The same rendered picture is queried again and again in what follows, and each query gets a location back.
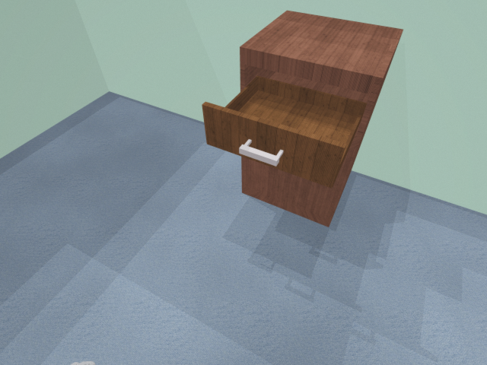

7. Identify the handle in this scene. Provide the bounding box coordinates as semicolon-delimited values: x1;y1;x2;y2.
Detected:
239;139;283;166

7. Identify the cabinet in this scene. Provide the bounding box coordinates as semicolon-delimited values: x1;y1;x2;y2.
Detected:
240;11;403;227

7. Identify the drawer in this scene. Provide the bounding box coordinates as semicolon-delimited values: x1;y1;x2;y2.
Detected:
202;76;367;188

